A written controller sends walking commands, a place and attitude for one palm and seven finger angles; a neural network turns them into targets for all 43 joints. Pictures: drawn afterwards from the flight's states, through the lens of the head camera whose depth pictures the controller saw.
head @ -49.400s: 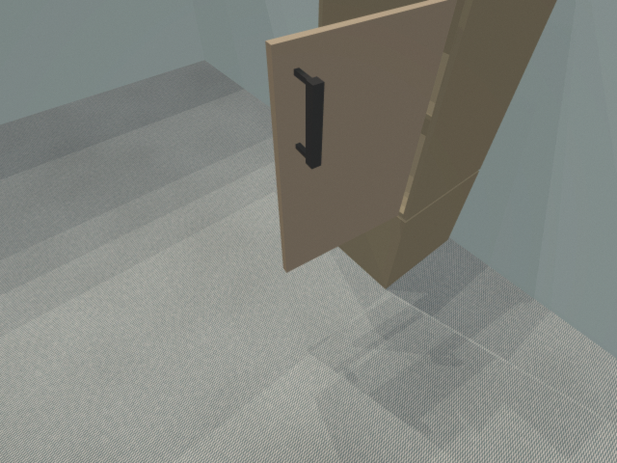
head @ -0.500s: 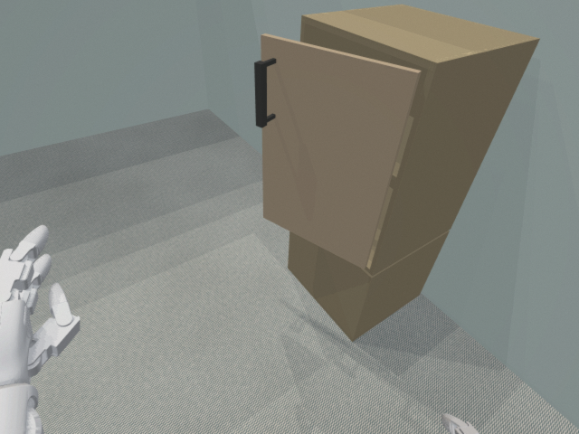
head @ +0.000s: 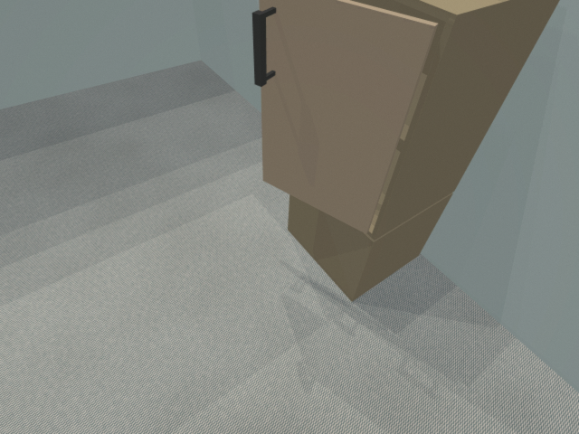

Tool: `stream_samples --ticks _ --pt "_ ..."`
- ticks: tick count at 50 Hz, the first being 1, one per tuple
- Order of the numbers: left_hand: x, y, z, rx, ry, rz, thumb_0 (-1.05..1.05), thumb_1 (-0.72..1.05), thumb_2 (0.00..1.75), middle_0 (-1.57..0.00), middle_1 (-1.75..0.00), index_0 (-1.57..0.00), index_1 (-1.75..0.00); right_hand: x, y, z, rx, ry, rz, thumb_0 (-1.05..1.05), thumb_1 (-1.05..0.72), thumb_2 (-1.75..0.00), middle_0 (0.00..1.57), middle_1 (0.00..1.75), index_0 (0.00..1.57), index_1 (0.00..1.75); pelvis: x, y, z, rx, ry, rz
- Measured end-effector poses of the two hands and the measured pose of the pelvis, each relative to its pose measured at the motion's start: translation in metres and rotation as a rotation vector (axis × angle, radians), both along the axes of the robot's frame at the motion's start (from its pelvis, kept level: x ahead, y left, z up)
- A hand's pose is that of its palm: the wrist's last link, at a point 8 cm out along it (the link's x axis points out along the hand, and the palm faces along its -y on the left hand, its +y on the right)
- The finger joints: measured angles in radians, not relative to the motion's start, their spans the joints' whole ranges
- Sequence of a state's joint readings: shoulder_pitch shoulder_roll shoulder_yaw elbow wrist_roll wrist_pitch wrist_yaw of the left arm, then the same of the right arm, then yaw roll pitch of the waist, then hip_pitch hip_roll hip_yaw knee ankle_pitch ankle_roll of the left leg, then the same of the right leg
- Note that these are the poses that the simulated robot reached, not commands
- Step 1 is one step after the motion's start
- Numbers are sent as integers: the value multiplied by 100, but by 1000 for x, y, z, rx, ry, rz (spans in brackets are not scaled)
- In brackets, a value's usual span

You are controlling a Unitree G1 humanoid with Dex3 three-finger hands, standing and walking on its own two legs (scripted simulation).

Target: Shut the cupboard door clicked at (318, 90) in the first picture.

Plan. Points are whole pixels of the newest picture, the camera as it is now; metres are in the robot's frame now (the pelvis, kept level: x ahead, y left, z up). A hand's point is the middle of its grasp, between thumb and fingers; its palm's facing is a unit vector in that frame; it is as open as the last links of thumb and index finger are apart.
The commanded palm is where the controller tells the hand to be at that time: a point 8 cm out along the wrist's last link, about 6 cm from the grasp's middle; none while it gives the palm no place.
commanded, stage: let the arm hang, fingers relaxed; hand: left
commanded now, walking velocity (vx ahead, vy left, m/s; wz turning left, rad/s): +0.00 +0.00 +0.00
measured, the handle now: (265, 47) +0.89 +0.11 +0.12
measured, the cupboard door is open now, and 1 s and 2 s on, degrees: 20 20 20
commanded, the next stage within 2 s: look to check the result in 0.62 s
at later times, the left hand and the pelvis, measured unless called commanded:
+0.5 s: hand out of the picture -0.03 +0.16 -0.18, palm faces +0.02 -0.99 -0.13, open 7.4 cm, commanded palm none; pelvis +0.00 +0.01 +0.00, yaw -2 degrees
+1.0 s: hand out of the picture -0.04 +0.17 -0.17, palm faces +0.02 -0.98 -0.18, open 7.4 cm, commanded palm none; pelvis +0.01 +0.01 +0.00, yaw -2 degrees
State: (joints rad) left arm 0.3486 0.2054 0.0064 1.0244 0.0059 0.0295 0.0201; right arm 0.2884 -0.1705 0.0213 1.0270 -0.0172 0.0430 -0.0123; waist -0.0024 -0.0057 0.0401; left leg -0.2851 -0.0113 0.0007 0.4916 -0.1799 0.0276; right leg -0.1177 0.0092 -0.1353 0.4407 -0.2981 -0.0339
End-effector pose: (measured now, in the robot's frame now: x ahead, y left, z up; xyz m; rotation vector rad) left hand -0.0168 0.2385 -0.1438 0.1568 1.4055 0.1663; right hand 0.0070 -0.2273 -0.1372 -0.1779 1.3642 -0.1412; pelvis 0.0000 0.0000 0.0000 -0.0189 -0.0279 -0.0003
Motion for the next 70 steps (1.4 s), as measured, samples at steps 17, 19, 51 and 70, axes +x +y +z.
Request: stream_samples --ticks 17,19,51,70 --pt "-30 -18 0 -42 91 16 0 91 90 -20 -30 -19 -29 -38 34 -10 58 67 -92 0 -91 -90 20 30 20 30 2 11 4 13 -18 -31" --pt "-25 -23 -1 -55 77 13 0 91 90 -20 -30 -19 -29 -40 35 -9 56 68 -97 0 -91 -90 20 30 20 30 2 12 4 13 -18 -32" --pt "-24 -18 2 -32 108 13 0 91 90 -20 -30 -19 -29 -34 32 -8 52 84 -110 0 -91 -90 20 30 20 30 10 10 4 16 -10 -38" --pt "5 -25 -1 -43 62 -2 0 91 90 -20 -30 -20 -29 -17 23 -6 37 67 -101 0 -91 -90 20 30 20 30 18 5 5 17 -6 -33"
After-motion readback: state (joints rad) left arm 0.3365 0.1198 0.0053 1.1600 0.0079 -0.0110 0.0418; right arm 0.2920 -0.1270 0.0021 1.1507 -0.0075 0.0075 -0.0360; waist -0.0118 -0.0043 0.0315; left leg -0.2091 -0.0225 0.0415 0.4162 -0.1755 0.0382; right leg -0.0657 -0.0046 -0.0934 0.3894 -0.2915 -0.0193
